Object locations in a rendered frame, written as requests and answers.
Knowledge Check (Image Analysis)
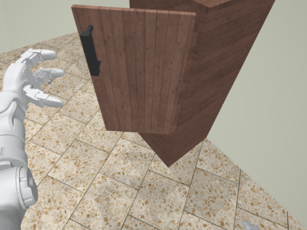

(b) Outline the cupboard door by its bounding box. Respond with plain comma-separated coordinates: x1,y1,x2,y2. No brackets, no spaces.
71,4,196,135

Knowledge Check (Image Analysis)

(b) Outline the robot left upper arm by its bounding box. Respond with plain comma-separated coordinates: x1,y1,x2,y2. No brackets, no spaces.
0,166,38,230

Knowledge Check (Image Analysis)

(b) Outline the handle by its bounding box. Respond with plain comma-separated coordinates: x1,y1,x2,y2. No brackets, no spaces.
80,25,101,76

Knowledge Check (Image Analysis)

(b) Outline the robot left hand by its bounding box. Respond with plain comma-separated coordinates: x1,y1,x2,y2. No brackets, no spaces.
2,48,65,108

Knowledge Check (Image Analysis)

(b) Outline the robot right hand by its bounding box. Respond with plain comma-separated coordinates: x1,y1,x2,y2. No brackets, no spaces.
242,220,261,230

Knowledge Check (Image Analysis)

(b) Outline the robot left forearm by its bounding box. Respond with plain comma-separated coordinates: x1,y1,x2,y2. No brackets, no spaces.
0,91,28,171

